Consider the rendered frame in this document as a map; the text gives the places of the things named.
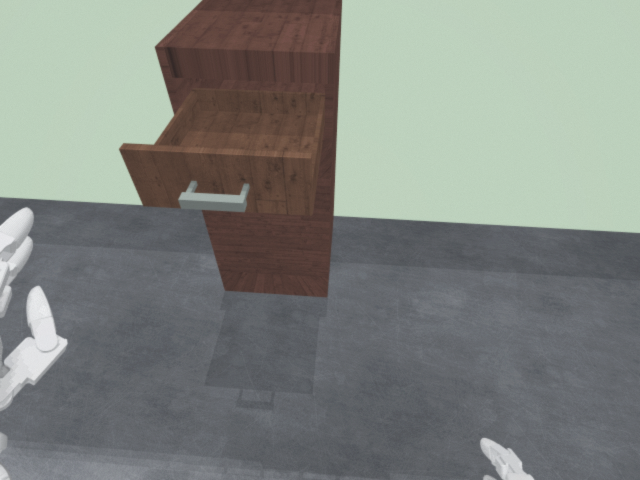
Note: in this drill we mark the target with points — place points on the cabinet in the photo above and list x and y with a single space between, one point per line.
265 45

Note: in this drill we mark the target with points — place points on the drawer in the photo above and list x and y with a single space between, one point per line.
223 138

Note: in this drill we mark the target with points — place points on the robot right hand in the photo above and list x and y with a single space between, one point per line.
508 465

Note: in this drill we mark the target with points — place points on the handle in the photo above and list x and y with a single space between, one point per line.
215 202

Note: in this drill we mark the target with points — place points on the robot left hand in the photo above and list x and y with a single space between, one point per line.
33 357

